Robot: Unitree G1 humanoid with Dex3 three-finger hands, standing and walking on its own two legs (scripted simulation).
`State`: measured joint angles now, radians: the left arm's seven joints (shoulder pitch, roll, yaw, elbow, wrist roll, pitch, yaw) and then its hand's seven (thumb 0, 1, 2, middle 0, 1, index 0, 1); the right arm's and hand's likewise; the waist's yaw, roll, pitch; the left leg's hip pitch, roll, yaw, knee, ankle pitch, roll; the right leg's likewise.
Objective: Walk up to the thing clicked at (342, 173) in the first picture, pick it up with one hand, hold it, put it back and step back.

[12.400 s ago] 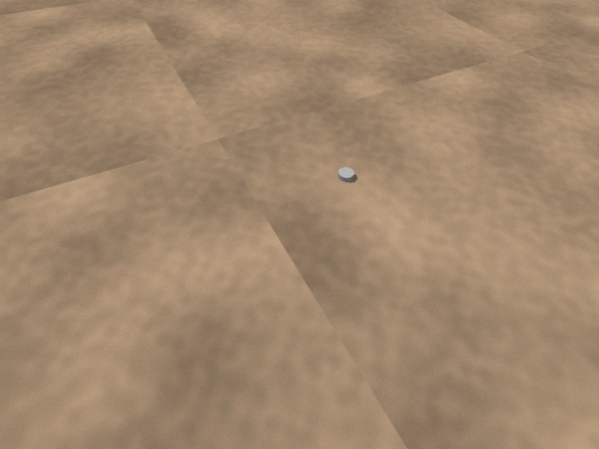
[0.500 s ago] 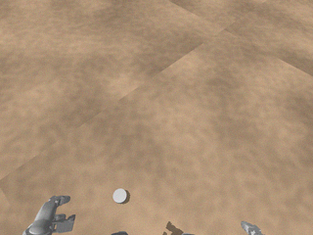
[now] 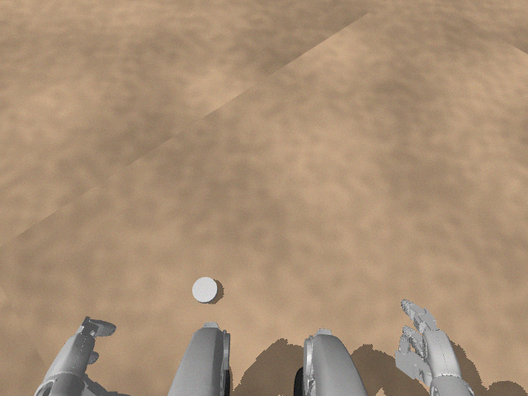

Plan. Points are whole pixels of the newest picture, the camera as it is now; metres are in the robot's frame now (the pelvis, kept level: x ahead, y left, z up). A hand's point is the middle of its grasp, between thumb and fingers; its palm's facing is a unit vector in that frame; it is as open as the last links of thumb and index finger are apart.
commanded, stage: rise first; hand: left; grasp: from above
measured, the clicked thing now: (205, 290) +0.38 +0.19 -0.63
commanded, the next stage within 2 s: none
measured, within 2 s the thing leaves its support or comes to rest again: neither
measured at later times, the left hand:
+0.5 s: hand (150, 318) +0.26 +0.27 -0.36, palm faces -0.45 -0.34 -0.82, open 13.7 cm
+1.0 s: hand (165, 303) +0.30 +0.26 -0.45, palm faces -0.46 -0.09 -0.88, open 13.8 cm
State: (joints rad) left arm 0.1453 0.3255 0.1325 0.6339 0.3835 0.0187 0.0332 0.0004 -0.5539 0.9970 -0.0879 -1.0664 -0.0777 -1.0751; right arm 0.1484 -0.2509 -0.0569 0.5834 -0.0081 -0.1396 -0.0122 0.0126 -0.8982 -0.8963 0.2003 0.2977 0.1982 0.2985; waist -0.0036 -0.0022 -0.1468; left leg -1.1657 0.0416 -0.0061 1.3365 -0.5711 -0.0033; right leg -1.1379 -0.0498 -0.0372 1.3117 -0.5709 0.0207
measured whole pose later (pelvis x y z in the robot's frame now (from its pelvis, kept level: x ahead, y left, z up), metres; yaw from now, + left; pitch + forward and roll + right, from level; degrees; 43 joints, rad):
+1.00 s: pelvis -0.07 +0.00 -0.28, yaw -4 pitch +33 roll -6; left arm -0.61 0.54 0.06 1.20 1.16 -0.21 0.44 0.00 -0.47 0.98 -0.17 -0.89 -0.16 -0.90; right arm 0.10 -0.27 -0.06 0.77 -0.10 -0.09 0.09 0.01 -0.90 -0.90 0.20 0.30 0.20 0.30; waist -0.11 0.00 -0.13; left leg -2.21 0.03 -0.08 2.27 -0.65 0.01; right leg -2.14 -0.04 -0.04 2.22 -0.66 0.03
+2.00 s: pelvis -0.06 +0.00 -0.31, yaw -5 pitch +34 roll -5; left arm -0.72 0.56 0.11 1.35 1.24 -0.21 0.54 0.00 -0.48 0.97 -0.17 -0.93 -0.16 -0.94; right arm 0.08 -0.27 -0.06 0.80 -0.16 -0.10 0.14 0.01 -0.91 -0.90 0.20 0.30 0.20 0.30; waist -0.15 -0.01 -0.08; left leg -2.29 0.04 -0.10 2.40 -0.70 0.00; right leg -2.24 -0.03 -0.04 2.34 -0.69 0.02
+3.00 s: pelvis -0.06 +0.00 -0.34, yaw -7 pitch +30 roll -7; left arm -0.89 0.64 0.04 1.65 1.25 -0.32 0.59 0.00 -0.54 0.99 -0.08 -1.02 -0.08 -1.02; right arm 0.13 -0.29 0.06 0.82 -0.24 -0.18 0.25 0.01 -0.91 -0.89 0.20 0.30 0.20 0.30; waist -0.24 -0.04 0.03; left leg -2.34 0.03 -0.16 2.49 -0.69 -0.02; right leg -2.27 -0.02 -0.09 2.40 -0.67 0.02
